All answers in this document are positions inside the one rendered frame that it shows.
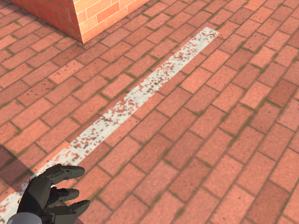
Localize left robot forearm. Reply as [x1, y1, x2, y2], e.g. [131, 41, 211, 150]
[7, 212, 42, 224]

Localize robot left hand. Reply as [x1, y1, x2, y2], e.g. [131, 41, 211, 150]
[16, 163, 91, 224]

